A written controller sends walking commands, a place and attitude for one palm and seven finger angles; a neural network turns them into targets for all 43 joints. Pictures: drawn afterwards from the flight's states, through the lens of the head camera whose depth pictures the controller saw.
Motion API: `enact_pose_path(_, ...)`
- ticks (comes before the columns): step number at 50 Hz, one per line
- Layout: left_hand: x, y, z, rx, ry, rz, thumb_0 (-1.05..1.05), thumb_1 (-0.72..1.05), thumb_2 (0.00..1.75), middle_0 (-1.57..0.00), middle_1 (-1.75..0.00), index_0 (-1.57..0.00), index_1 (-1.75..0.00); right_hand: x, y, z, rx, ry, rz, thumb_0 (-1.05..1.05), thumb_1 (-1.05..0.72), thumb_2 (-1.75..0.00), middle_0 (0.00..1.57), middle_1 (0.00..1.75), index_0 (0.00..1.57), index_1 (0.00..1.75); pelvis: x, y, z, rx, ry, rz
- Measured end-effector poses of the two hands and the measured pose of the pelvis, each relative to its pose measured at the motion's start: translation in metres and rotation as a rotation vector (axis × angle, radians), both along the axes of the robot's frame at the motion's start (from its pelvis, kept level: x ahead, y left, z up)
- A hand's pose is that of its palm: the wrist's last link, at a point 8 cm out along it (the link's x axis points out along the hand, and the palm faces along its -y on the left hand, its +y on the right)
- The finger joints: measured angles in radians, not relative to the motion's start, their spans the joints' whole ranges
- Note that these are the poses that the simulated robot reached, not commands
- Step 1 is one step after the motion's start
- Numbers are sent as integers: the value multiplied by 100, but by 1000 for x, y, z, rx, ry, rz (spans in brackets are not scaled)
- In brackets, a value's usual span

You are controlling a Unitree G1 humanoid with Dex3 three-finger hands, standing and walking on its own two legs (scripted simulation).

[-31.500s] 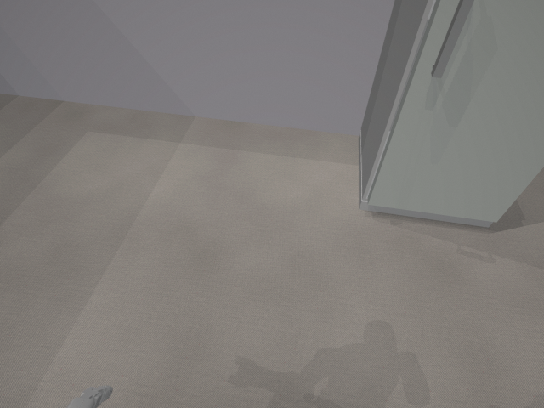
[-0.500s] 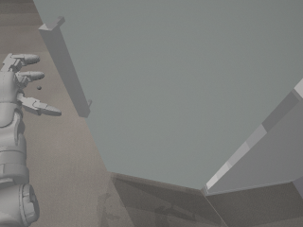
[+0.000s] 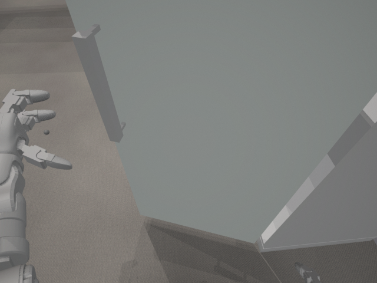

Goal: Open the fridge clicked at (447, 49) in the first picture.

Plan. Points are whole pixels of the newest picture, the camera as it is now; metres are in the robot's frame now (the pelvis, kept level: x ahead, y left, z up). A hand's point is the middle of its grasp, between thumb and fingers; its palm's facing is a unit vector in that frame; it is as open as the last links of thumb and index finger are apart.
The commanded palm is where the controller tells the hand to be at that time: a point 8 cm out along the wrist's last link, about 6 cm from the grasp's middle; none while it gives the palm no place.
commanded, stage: slip the hand off the handle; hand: left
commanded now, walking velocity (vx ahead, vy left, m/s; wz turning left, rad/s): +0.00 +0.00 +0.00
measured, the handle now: (107, 91) +0.49 +0.22 +0.15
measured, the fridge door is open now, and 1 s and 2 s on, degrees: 71 71 71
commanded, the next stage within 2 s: draw the hand back to the body in 0.20 s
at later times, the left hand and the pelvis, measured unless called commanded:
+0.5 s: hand (39, 148) +0.31 +0.29 +0.15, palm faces +0.03 -1.00 -0.04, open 14.7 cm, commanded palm +0.26 +0.34 +0.15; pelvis +0.01 -0.01 +0.01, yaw +1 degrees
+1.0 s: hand (19, 174) +0.25 +0.30 +0.15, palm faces +0.40 -0.88 -0.25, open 13.8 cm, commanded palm +0.20 +0.33 +0.17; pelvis +0.00 +0.00 +0.01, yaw +1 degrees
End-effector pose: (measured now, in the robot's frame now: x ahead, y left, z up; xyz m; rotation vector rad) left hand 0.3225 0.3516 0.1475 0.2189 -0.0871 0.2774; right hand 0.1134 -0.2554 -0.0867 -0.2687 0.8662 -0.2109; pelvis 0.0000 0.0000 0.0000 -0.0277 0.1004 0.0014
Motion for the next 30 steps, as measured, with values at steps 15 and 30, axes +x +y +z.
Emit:
enact_pose_path(15,-43,5,-5,-7,31,26,-1,-55,20,-25,-116,-26,-115,36,9,9,27,-114,64,1,-90,-90,21,30,21,30,4,-7,2,7,-25,9)
enact_pose_path(30,-44,-11,19,-150,41,-316,-1,-55,20,-25,-115,-25,-115,54,7,32,37,-277,51,1,-90,-90,21,30,21,30,15,-3,7,10,-74,4)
